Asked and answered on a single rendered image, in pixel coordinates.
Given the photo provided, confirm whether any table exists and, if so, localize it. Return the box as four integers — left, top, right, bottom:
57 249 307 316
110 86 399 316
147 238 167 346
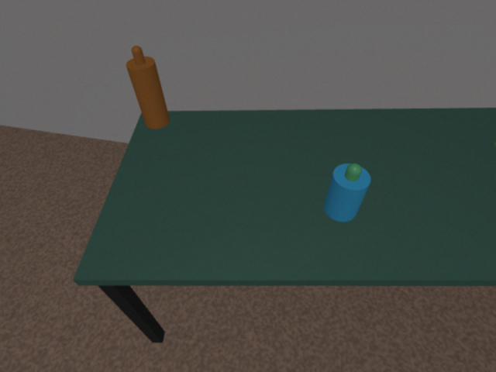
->
73 108 496 343

